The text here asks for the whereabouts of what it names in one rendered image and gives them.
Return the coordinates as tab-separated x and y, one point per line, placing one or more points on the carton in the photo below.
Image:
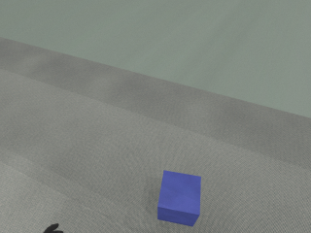
179	198

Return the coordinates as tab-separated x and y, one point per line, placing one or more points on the robot left hand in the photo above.
51	229

